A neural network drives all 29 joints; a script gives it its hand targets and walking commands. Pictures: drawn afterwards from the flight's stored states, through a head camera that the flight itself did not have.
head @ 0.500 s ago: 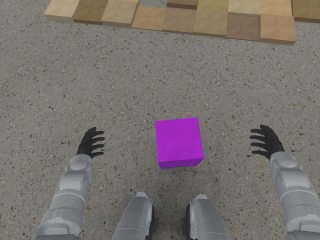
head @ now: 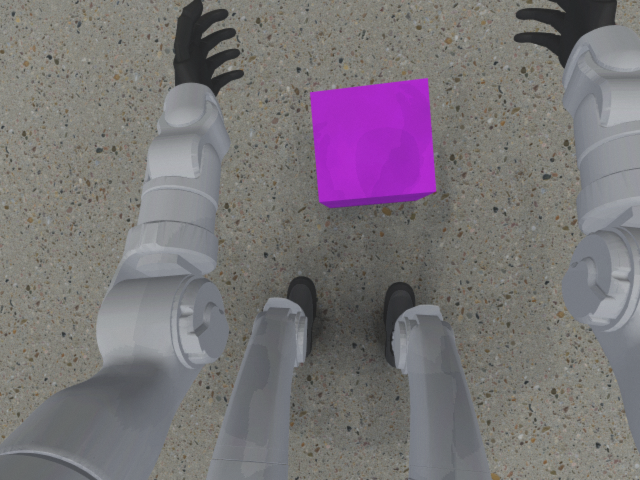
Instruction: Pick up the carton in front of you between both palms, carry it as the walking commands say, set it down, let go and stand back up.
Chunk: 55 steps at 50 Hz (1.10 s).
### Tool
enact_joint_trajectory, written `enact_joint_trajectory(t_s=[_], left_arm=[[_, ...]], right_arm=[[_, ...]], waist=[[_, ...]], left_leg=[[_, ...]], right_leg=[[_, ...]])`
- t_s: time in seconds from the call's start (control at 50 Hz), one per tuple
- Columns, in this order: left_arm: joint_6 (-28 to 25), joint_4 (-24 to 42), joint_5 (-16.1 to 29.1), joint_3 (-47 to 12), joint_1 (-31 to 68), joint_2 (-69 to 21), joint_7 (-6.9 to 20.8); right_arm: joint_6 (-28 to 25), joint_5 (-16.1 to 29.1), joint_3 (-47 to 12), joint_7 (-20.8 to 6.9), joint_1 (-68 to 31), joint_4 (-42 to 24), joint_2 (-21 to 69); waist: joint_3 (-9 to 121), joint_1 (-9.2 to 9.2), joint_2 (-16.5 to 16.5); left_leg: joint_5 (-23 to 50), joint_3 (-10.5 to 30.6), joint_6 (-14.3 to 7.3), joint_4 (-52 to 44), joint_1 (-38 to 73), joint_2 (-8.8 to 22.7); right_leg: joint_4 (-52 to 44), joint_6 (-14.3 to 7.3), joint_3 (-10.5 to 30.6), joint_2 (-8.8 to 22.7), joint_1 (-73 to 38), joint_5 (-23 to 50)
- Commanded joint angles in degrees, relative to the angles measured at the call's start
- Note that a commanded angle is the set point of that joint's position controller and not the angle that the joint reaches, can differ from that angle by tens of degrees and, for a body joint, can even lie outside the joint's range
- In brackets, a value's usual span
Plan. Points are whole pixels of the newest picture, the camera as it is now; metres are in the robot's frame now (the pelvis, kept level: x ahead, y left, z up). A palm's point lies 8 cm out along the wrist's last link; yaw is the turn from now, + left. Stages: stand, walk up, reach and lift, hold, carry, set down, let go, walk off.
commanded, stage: reach and lift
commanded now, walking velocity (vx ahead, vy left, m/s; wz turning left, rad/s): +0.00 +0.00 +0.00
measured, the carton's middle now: (370, 154) +0.52 -0.02 -0.52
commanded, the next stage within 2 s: none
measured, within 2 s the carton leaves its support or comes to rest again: leaves its support in 1.68 s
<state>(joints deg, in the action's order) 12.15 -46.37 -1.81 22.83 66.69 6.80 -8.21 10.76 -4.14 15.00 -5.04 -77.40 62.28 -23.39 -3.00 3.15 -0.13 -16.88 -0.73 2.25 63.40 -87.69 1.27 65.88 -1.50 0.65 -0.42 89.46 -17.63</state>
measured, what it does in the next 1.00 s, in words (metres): lowers itself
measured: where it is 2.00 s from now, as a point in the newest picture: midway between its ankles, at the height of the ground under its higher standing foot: (346, 336)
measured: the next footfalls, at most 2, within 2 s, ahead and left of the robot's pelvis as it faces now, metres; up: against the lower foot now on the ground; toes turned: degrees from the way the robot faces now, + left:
none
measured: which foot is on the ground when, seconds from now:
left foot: down 0.00-1.00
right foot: down 0.00-1.00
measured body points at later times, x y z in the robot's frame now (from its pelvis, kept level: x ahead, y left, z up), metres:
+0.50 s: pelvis +0.00 +0.02 -0.17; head +0.35 -0.01 +0.10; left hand +0.51 +0.18 -0.34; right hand +0.54 -0.21 -0.34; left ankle +0.09 +0.15 -0.61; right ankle +0.09 -0.10 -0.61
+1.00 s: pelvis -0.03 +0.01 -0.28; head +0.36 -0.01 -0.05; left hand +0.53 +0.18 -0.46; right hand +0.55 -0.19 -0.47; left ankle +0.09 +0.15 -0.61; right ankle +0.09 -0.10 -0.61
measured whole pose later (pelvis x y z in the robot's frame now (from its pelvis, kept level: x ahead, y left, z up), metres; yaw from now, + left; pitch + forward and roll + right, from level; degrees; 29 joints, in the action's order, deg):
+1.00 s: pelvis -0.03 +0.01 -0.28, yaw +2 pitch +35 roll +4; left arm 3.1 -63.0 15.6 8.0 85.1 15.2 -11.1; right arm 3.2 14.8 -3.8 2.2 -90.7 70.2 -30.0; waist -25.3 1.6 -2.3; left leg -32.1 0.5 4.3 124.8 -128.3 -2.7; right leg 127.5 -1.0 2.2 0.3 130.3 -32.7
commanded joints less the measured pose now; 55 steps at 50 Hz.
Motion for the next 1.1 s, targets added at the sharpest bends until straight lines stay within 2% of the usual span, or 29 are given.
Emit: enact_joint_trajectory(t_s=[0.0,0.12,0.24,0.36,0.46,0.58,0.66,0.76,0.88,0.92,1.0,1.08], left_arm=[[-3.0,6.5,-2.0,2.2,8.4,4.8,0.8],[-7.1,4.8,-3.8,4.1,2.5,2.6,2.1],[-9.2,3.9,-0.6,0.3,2.1,3.0,1.4],[-8.9,5.6,5.8,-6.1,5.9,6.8,-1.4],[-7.1,6.9,10.6,-9.9,12.9,9.2,-3.5],[-5.3,0.1,12.7,-11.0,21.5,10.0,-4.0],[-6.1,-5.5,11.9,-10.1,25.4,11.1,-3.5],[-8.2,-10.2,12.5,-10.4,29.1,12.9,-2.7],[-10.2,-10.2,16.9,-14.0,32.3,14.3,-3.0],[-10.3,-11.3,17.6,-14.6,31.7,14.0,-3.0],[-10.3,-10.2,18.0,-15.0,29.5,12.8,-3.0],[-10.6,-11.9,16.4,-13.5,26.2,12.1,-2.7]], right_arm=[[-2.5,-1.9,2.3,0.3,-12.3,-6.0,-4.8],[-5.6,-3.1,4.3,1.6,-5.2,-6.7,0.2],[-7.5,-0.6,3.3,3.5,-1.9,-7.9,-1.2],[-8.3,8.2,-4.3,4.9,-7.8,-11.2,-7.1],[-6.9,13.1,-8.8,5.5,-14.6,-10.8,-11.3],[-5.4,14.6,-11.2,5.6,-21.6,-2.3,-12.8],[-6.0,14.6,-12.0,5.5,-24.9,3.1,-13.4],[-7.7,15.5,-13.7,5.8,-28.9,5.8,-13.9],[-9.1,18.7,-17.3,7.3,-33.6,1.9,-14.3],[-9.1,19.6,-18.3,7.4,-33.7,0.9,-13.8],[-8.7,18.4,-18.1,7.6,-30.7,1.3,-12.7],[-8.5,16.4,-16.7,7.5,-26.0,5.0,-10.4]], waist=[[61.4,0.30,6.8],[59.7,-0.84,6.7],[61.9,-3.02,4.1],[71.1,-1.81,4.3],[73.5,-2.02,5.7],[60.9,-2.04,5.1],[53.6,-1.80,4.1],[50.2,-1.63,3.8],[57.9,-1.79,5.3],[58.3,-1.26,5.0],[59.7,-2.10,5.8],[52.6,-2.28,5.0]], left_leg=[[10.3,-4.1,1.1,-2.1,18.7,-6.0],[14.9,-3.2,1.3,5.9,3.8,-6.3],[15.4,-2.9,2.4,17.5,-5.6,-6.5],[17.6,-2.6,2.1,29.9,0.8,-6.4],[10.5,-3.2,1.9,36.7,1.9,-6.1],[-2.3,-3.7,1.4,41.7,-2.9,-4.7],[-5.2,-3.5,1.3,45.0,-5.5,-4.2],[-3.2,-3.1,1.4,49.3,-8.2,-3.7],[3.1,-3.7,1.2,53.7,-4.9,-3.8],[4.5,-4.4,1.4,54.5,-6.4,-3.9],[6.0,-5.0,1.7,54.9,-8.9,-4.7],[4.1,-4.6,1.7,54.5,-12.5,-5.1]], right_leg=[[-3.9,2.8,1.0,-2.9,-40.0,18.7],[5.4,2.9,3.1,-1.9,-31.9,30.8],[16.9,2.8,3.0,-1.8,-20.8,30.9],[28.1,3.3,0.4,-2.2,-10.9,23.4],[34.7,3.1,-1.2,-1.8,-7.2,13.6],[38.6,2.5,-1.1,-0.1,2.3,-1.9],[41.3,2.2,-0.3,0.8,6.6,-5.8],[45.7,2.0,0.9,1.4,7.0,-3.4],[50.0,2.4,1.0,1.3,0.9,3.9],[50.9,2.3,1.4,1.2,-1.4,6.3],[51.6,2.4,1.3,0.6,-6.1,10.7],[50.8,2.4,1.6,0.4,-0.6,8.4]])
